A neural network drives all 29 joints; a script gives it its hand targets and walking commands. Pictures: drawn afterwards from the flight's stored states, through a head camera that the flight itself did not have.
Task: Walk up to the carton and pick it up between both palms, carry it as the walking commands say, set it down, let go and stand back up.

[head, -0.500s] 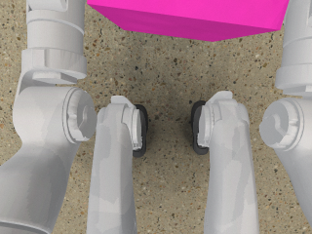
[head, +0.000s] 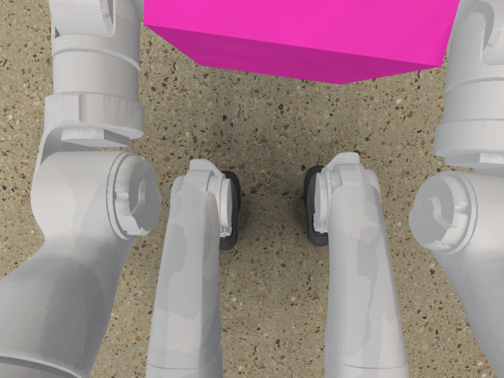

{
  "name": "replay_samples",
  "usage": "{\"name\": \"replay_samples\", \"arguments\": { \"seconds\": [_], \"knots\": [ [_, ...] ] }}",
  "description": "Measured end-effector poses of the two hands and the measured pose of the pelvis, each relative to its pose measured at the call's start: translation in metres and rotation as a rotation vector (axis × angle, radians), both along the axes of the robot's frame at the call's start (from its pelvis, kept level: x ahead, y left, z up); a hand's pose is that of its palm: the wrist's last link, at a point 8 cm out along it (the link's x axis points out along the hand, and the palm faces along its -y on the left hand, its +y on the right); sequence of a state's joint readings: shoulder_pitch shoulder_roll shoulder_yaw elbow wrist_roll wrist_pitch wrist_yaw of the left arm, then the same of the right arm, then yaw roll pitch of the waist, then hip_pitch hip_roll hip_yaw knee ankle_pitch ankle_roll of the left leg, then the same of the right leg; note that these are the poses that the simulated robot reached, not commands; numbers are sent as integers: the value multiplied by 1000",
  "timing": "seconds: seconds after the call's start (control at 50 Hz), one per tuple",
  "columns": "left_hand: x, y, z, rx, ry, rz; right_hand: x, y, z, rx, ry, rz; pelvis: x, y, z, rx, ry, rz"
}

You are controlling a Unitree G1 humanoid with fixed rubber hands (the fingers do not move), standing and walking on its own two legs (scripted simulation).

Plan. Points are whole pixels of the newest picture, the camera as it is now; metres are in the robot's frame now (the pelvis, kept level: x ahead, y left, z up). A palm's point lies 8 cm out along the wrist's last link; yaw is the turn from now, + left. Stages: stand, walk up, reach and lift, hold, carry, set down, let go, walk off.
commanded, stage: reach and lift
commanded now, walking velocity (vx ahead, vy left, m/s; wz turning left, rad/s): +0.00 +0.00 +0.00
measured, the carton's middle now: out of the picture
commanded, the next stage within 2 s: none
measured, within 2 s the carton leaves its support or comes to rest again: neither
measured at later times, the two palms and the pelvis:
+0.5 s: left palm out of the picture +0.56 +0.12 +0.01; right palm out of the picture +0.52 -0.21 +0.00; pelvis +0.00 +0.00 +0.06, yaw +0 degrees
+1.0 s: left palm out of the picture +0.53 +0.12 +0.09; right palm out of the picture +0.49 -0.21 +0.07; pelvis +0.01 +0.00 +0.12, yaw -1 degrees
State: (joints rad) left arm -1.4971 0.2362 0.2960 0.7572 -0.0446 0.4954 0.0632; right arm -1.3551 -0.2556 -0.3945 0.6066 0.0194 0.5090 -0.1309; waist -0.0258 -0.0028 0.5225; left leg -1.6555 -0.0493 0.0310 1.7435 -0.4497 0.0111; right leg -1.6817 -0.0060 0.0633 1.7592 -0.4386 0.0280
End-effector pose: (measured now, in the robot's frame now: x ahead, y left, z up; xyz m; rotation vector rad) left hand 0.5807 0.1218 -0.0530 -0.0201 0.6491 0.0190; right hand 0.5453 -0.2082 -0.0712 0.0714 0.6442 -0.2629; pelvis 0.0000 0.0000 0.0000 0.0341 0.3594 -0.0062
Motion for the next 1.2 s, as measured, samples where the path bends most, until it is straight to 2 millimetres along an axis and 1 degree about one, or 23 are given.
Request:
{"name": "replay_samples", "arguments": {
  "seconds": [0.18,0.38,0.52,0.62,0.66,0.8,0.96,1.04,1.08,1.14,1.2],
  "knots": [
    [-8,0,20,4,13,-9,-10,0,20,5,14,-5,0,-1,21,4,-18,-2],
    [-16,-1,50,-12,-3,-10,-14,-2,60,-8,-2,-7,2,-2,47,8,-56,-8],
    [-26,0,69,-10,-8,-11,-24,-1,77,-5,-6,-9,5,-2,62,9,-85,-11],
    [-32,-1,79,-6,8,-10,-31,-2,85,2,10,-11,7,-3,71,11,-81,-12],
    [-33,-3,85,-7,-8,-15,-34,-3,91,0,-6,-15,6,-3,77,11,-116,-15],
    [-38,-5,106,-9,-18,-17,-38,-6,115,3,-16,-19,7,-4,93,14,-131,-18],
    [-49,-5,131,-21,-9,-22,-51,-5,141,-1,-7,-27,11,-5,113,16,-147,-23],
    [-56,-4,146,-7,10,-25,-58,-4,152,11,13,-29,17,-4,123,16,-115,-24],
    [-59,-3,155,-12,15,-23,-62,-4,161,17,16,-33,21,-4,128,17,-104,-24],
    [-63,-2,172,-17,11,-17,-65,-2,178,26,12,-36,30,-4,136,17,-74,-25],
    [-70,3,191,-34,29,4,-69,1,198,32,26,-29,43,-4,146,17,-30,-27]
  ]
}}
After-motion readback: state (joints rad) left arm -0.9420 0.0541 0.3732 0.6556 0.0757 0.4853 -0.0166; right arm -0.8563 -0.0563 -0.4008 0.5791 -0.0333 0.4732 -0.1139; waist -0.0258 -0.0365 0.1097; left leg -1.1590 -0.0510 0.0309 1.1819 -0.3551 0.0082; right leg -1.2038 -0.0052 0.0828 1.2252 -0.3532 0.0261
